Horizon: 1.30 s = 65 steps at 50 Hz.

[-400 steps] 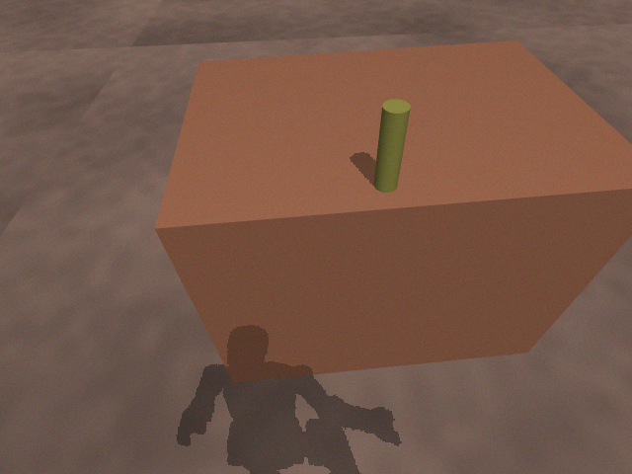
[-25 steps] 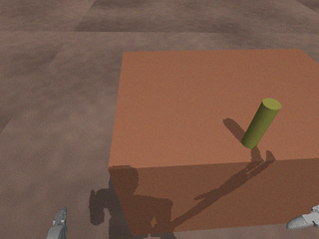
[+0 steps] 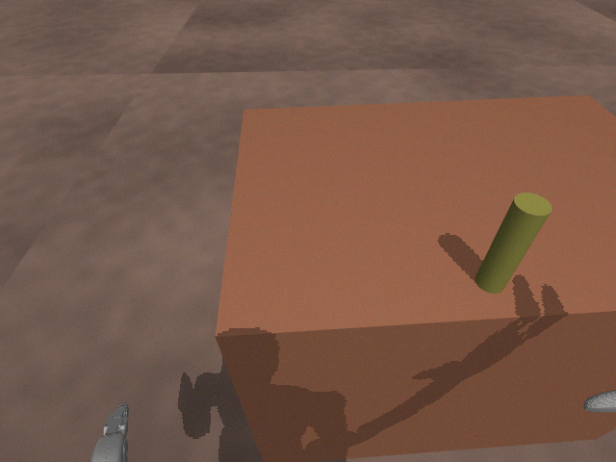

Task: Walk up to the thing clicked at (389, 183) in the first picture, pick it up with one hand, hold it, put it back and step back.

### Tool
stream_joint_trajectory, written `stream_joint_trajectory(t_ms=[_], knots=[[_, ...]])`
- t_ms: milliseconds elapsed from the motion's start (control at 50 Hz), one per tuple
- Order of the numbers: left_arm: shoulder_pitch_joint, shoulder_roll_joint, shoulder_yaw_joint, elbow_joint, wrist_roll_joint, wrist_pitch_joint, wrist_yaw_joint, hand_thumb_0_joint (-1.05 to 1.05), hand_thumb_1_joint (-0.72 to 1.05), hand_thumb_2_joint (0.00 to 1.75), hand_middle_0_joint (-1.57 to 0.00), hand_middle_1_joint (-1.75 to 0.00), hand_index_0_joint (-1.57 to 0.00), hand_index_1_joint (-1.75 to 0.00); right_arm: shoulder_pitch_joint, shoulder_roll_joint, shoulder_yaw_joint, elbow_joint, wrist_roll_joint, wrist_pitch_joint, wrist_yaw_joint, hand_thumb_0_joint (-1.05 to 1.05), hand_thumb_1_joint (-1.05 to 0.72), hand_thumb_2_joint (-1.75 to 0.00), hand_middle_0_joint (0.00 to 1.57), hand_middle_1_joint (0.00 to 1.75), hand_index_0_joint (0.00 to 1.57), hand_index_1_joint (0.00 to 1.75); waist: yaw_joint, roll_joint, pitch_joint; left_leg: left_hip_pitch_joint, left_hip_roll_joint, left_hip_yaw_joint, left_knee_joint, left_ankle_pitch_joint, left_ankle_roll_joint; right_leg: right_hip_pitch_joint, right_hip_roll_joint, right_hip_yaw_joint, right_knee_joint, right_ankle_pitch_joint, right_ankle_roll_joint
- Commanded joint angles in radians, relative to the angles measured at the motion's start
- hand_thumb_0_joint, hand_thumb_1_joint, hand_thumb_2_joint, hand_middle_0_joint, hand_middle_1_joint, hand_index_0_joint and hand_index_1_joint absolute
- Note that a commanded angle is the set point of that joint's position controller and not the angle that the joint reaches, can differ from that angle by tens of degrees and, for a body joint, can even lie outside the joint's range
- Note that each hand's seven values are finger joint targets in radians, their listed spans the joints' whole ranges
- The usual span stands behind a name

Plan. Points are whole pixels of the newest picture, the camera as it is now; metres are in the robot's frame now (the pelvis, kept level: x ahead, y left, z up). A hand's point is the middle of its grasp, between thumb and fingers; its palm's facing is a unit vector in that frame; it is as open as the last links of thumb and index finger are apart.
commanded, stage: go down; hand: right
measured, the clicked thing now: (508, 247) +0.40 -0.28 +0.06
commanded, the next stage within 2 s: none
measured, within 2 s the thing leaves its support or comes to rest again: neither
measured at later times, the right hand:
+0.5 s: hand out of the picture +0.27 -0.38 +0.14, palm faces +0.29 +0.95 -0.13, open 17.3 cm
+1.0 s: hand out of the picture +0.30 -0.42 +0.15, palm faces +0.27 +0.96 +0.02, open 17.5 cm
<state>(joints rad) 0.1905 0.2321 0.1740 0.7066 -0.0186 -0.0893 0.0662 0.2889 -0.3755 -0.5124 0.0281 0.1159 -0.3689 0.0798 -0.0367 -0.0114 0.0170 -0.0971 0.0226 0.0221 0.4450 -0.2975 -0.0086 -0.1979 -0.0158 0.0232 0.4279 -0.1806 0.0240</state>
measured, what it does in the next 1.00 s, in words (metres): stands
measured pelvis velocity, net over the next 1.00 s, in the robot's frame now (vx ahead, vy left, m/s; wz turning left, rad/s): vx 0.00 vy -0.01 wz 0.00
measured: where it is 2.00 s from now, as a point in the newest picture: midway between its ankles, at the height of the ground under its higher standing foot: outside the picture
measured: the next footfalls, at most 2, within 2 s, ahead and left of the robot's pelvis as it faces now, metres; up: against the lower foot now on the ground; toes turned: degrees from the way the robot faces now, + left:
none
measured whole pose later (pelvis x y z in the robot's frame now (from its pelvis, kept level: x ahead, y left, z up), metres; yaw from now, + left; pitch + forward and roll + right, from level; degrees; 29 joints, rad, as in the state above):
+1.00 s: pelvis +0.00 -0.01 -0.01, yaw +0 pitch +4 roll +1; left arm 0.25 0.27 -0.02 0.69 -0.01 -0.25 0.24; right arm -0.34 -0.82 -0.74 0.89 0.30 -0.05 0.65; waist 0.01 0.01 -0.06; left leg -0.27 0.01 0.02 0.49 -0.30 -0.02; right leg -0.39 -0.02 0.03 0.53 -0.22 0.01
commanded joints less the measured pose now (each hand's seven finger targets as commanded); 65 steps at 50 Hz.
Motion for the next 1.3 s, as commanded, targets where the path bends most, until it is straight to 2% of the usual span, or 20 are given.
stream_joint_trajectory(t_ms=[0,80,160,280,360,400,420,480,500,540,580,600,680,760,800,860,920,1000,1060,1280], knots=[[-0.171,0.124,-0.012,-0.181,-0.013,-0.055,0.04,0.0,-0.52,0.01,-0.05,-0.05,-0.06,-0.03,-0.286,-0.361,-0.161,-0.09,0.078,-0.027,0.084,0.0,0.49,-0.09,0.03,0.07,0.05,0.07,0.019,-0.043,-0.093,-0.112,-0.007,-0.011,-0.121,0.146,-0.007,0.076,0.043,-0.031,-0.043,0.056,-0.046],[-0.12,0.149,-0.025,-0.171,-0.021,-0.066,0.077,0.0,-0.52,0.01,-0.05,-0.05,-0.07,-0.03,-0.4,-0.459,-0.218,0.033,0.138,0.029,0.194,0.0,0.43,-0.08,0.04,0.06,0.06,0.06,0.016,-0.055,-0.169,-0.093,-0.004,-0.009,-0.101,0.195,-0.008,0.11,0.037,-0.02,-0.04,0.103,-0.045],[-0.035,0.152,-0.049,-0.139,-0.024,-0.082,0.095,0.0,-0.52,0.02,-0.05,-0.05,-0.06,-0.03,-0.452,-0.492,-0.23,0.2,0.191,0.09,0.29,0.0,0.45,-0.08,0.04,0.06,0.05,0.06,0.018,-0.043,-0.165,-0.112,-0.017,0.021,-0.078,0.23,-0.001,0.1,0.031,-0.013,-0.043,0.124,-0.049],[-0.104,0.159,-0.092,-0.147,-0.018,-0.122,0.105,0.0,-0.55,0.05,-0.05,-0.05,-0.05,-0.05,-0.557,-0.553,-0.225,0.265,0.21,0.142,0.387,0.0,0.5,-0.08,0.03,0.06,0.04,0.06,-0.005,-0.086,-0.162,-0.127,-0.025,0.03,-0.065,0.21,0.013,0.06,0.02,-0.012,-0.041,0.12,-0.044],[-0.092,0.215,-0.06,-0.165,-0.008,-0.141,0.121,0.0,-0.54,0.05,-0.05,-0.05,-0.05,-0.05,-0.589,-0.593,-0.24,0.268,0.203,0.142,0.402,0.0,0.49,-0.07,0.03,0.06,0.04,0.06,-0.006,-0.07,-0.235,-0.111,-0.027,0.03,-0.043,0.263,0.015,0.098,0.017,-0.006,-0.016,0.193,-0.044],[-0.082,0.192,-0.084,-0.158,-0.006,-0.145,0.123,0.0,-0.55,0.05,-0.05,-0.05,-0.05,-0.05,-0.62,-0.6,-0.241,0.285,0.208,0.139,0.41,0.0,0.51,-0.08,0.03,0.06,0.04,0.06,-0.012,-0.084,-0.259,-0.1,-0.028,0.032,-0.04,0.268,0.017,0.106,0.015,-0.001,-0.005,0.213,-0.043],[-0.085,0.226,-0.056,-0.19,-0.003,-0.152,0.13,0.0,-0.55,0.05,-0.05,-0.05,-0.05,-0.05,-0.64,-0.635,-0.275,0.274,0.213,0.133,0.409,0.0,0.51,-0.07,0.03,0.06,0.04,0.06,-0.004,-0.066,-0.272,-0.101,-0.032,0.032,-0.037,0.269,0.017,0.108,0.011,-0.001,-0.003,0.213,-0.042],[-0.036,0.133,-0.126,-0.06,-0.002,-0.145,0.127,0.0,-0.54,0.05,-0.05,-0.05,-0.05,-0.04,-0.655,-0.616,-0.25,0.312,0.213,0.138,0.421,0.0,0.51,-0.08,0.03,0.06,0.04,0.06,-0.01,-0.136,-0.209,-0.13,-0.029,0.025,-0.044,0.198,0.021,0.053,0.018,-0.009,-0.014,0.122,-0.041],[-0.07,0.163,-0.101,-0.099,-0.003,-0.151,0.135,0.0,-0.54,0.05,-0.05,-0.05,-0.05,-0.04,-0.667,-0.672,-0.288,0.331,0.209,0.141,0.421,0.0,0.51,-0.07,0.03,0.06,0.04,0.06,-0.007,-0.122,-0.213,-0.129,-0.028,0.021,-0.049,0.193,0.02,0.038,0.021,-0.013,-0.012,0.106,-0.041],[-0.084,0.158,-0.124,-0.139,-0.003,-0.158,0.145,0.0,-0.55,0.05,-0.05,-0.05,-0.05,-0.04,-0.72,-0.709,-0.303,0.333,0.218,0.156,0.44,0.0,0.5,-0.09,0.03,0.06,0.04,0.06,0.007,-0.125,-0.26,-0.114,-0.026,0.016,-0.051,0.217,0.018,0.05,0.025,-0.012,-0.001,0.118,-0.046],[-0.074,0.125,-0.164,-0.104,-0.004,-0.162,0.153,0.0,-0.55,0.05,-0.05,-0.05,-0.05,-0.05,-0.774,-0.711,-0.289,0.366,0.231,0.174,0.465,0.0,0.51,-0.09,0.03,0.06,0.04,0.06,0.019,-0.124,-0.232,-0.126,-0.023,0.012,-0.052,0.234,0.014,0.034,0.028,-0.014,0.007,0.122,-0.051],[-0.044,0.138,-0.148,-0.041,-0.002,-0.16,0.16,0.0,-0.55,0.05,-0.05,-0.05,-0.05,-0.05,-0.766,-0.716,-0.288,0.413,0.231,0.188,0.477,0.0,0.49,-0.09,0.03,0.06,0.04,0.06,0.023,-0.149,-0.216,-0.148,-0.02,0.005,-0.052,0.222,0.016,0.028,0.03,-0.018,0.005,0.107,-0.05],[-0.075,0.209,-0.117,-0.139,0.005,-0.184,0.183,0.0,-0.55,0.05,-0.05,-0.05,-0.05,-0.05,-0.84,-0.766,-0.271,0.486,0.211,0.229,0.517,0.0,0.51,-0.08,0.02,0.06,0.04,0.06,0.052,-0.135,-0.268,-0.159,-0.02,0.003,-0.051,0.214,0.016,0.049,0.029,-0.008,0.011,0.1,-0.049],[0.002,0.194,-0.131,-0.097,0.004,-0.193,0.188,0.0,-0.55,0.05,-0.05,-0.05,-0.05,-0.04,-0.852,-0.79,-0.269,0.584,0.221,0.253,0.552,0.0,0.54,-0.08,0.02,0.06,0.04,0.06,0.047,-0.14,-0.219,-0.201,-0.033,0.02,-0.038,0.193,0.021,0.023,0.018,-0.003,0.012,0.082,-0.043],[-0.029,0.213,-0.128,-0.201,0.004,-0.208,0.188,0.0,-0.54,0.05,-0.05,-0.05,-0.05,-0.04,-0.87,-0.8,-0.282,0.592,0.229,0.256,0.564,0.0,0.54,-0.07,0.03,0.06,0.04,0.06,0.053,-0.087,-0.256,-0.189,-0.035,0.022,-0.039,0.195,0.015,0.023,0.017,0.0,0.022,0.084,-0.047],[0.057,0.174,-0.164,-0.111,0.007,-0.198,0.185,0.0,-0.55,0.05,-0.05,-0.05,-0.05,-0.05,-0.858,-0.809,-0.275,0.654,0.234,0.272,0.581,0.0,0.56,-0.08,0.02,0.06,0.04,0.06,0.041,-0.095,-0.255,-0.197,-0.035,0.025,-0.025,0.226,0.015,0.007,0.019,0.0,0.036,0.122,-0.047],[-0.01,0.23,-0.114,-0.148,0.013,-0.209,0.191,0.0,-0.55,0.05,-0.05,-0.05,-0.05,-0.05,-0.857,-0.856,-0.296,0.683,0.215,0.265,0.574,0.0,0.58,-0.07,0.03,0.06,0.04,0.06,0.032,-0.1,-0.261,-0.214,-0.036,0.022,-0.015,0.208,0.02,-0.011,0.014,0.002,0.044,0.112,-0.044],[-0.095,0.209,-0.151,-0.203,0.018,-0.218,0.19,0.0,-0.55,0.05,-0.05,-0.05,-0.05,-0.04,-0.929,-0.912,-0.326,0.637,0.204,0.231,0.554,0.0,0.57,-0.07,0.03,0.06,0.04,0.06,0.009,-0.153,-0.317,-0.199,-0.036,0.018,0.004,0.216,0.029,-0.011,0.01,0.005,0.071,0.146,-0.036],[-0.041,0.184,-0.177,-0.13,0.024,-0.209,0.193,0.0,-0.55,0.06,-0.05,-0.05,-0.05,-0.05,-0.946,-0.934,-0.327,0.641,0.19,0.214,0.544,0.0,0.55,-0.07,0.03,0.06,0.04,0.06,0.012,-0.196,-0.352,-0.202,-0.038,0.014,0.012,0.208,0.031,0.001,0.01,0.003,0.078,0.143,-0.036],[0.025,0.21,-0.16,-0.185,0.024,-0.215,0.21,0.0,-0.55,0.06,-0.05,-0.05,-0.05,-0.05,-0.915,-0.94,-0.321,0.724,0.189,0.245,0.568,0.0,0.55,-0.06,0.04,0.05,0.05,0.05,0.061,-0.136,-0.298,-0.225,-0.039,0.015,0.002,0.234,0.021,-0.035,0.017,-0.003,0.086,0.128,-0.048]])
